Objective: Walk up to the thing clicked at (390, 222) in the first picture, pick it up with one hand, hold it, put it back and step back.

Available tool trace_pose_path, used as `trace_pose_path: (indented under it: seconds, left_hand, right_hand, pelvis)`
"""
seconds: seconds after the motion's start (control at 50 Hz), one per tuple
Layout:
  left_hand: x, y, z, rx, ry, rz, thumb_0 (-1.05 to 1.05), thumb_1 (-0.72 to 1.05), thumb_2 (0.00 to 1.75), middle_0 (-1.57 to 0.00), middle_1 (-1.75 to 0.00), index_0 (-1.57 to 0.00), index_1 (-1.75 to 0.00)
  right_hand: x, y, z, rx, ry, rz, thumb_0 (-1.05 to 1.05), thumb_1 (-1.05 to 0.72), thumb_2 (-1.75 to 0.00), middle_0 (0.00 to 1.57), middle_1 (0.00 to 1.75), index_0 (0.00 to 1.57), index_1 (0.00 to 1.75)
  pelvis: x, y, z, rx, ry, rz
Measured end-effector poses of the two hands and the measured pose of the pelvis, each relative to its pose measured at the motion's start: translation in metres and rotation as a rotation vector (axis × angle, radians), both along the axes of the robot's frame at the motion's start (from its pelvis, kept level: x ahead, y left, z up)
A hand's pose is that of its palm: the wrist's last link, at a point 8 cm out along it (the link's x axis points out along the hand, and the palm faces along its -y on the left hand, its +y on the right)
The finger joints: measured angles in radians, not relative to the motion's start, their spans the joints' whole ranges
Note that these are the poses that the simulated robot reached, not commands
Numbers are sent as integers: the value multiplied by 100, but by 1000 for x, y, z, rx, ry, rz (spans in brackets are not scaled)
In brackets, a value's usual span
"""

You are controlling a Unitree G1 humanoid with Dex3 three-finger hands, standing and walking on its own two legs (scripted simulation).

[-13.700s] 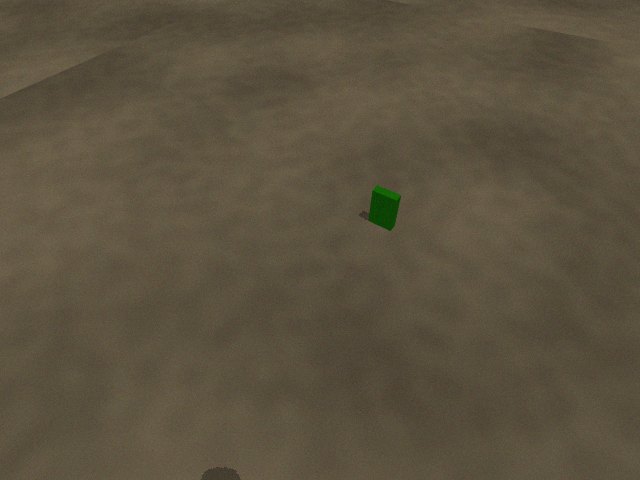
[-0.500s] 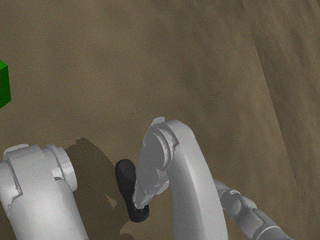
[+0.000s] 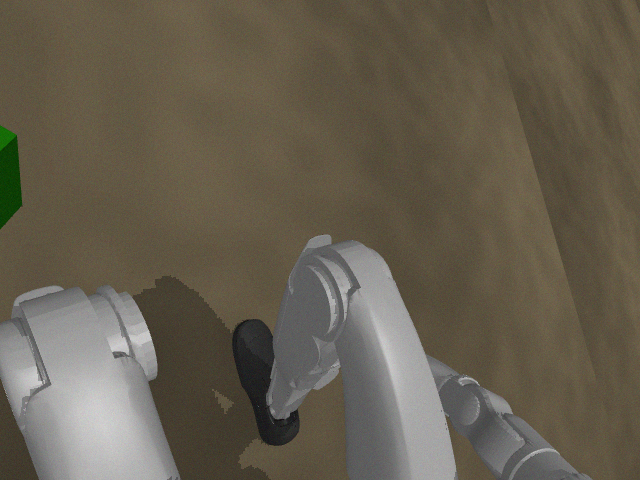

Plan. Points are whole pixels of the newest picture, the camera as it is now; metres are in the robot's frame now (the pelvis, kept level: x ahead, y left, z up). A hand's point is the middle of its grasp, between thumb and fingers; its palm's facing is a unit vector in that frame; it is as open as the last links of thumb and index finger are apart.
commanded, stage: settle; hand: left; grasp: from the side
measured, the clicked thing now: out of the picture +0.44 +0.25 -0.19
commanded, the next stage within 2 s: hold in 1.94 s
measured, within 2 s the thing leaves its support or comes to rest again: leaves its support in 0.18 s
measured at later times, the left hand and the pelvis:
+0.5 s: hand out of the picture +0.40 +0.31 -0.11, palm faces +0.39 -0.92 -0.02, open 8.6 cm; pelvis +0.00 +0.00 +0.01, yaw +2 degrees
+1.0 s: hand out of the picture +0.39 +0.31 -0.01, palm faces +0.37 -0.92 -0.09, open 8.6 cm; pelvis +0.02 -0.02 +0.04, yaw +8 degrees
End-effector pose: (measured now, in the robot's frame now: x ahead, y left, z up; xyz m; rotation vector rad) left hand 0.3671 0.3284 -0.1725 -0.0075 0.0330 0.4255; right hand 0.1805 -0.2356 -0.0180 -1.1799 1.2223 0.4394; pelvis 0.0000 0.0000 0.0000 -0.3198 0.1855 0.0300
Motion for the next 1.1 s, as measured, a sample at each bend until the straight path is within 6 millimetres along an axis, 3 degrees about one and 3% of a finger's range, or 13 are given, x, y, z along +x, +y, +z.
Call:
trace_pose_path:
  seconds: [0.16,0.32,0.76,1.1]
  left_hand:
    - [3,2,2,11,-11,-12,3,-32,94,-95,-114,-93,-115]
    - [-1,10,20,29,-41,-14,3,-38,100,-97,-121,-94,-122]
    - [-21,31,125,89,-55,-34,2,-50,104,-103,-131,-102,-132]
    - [-15,21,181,91,14,-51,1,-50,105,-103,-133,-102,-134]
  right_hand:
    - [0,-3,-1,-7,2,-13,0,-92,-90,21,30,21,30]
    - [-1,-6,-1,9,-10,-49,0,-92,-90,21,30,21,30]
    - [27,-2,-14,232,-125,-248,1,-91,-89,21,30,21,30]
    - [39,-9,-30,343,-143,-434,1,-91,-89,21,30,21,30]
  pelvis:
    - [1,-1,0,1,4,1]
    - [2,-3,2,11,23,8]
    - [11,-10,26,78,193,56]
    - [25,-19,51,141,332,90]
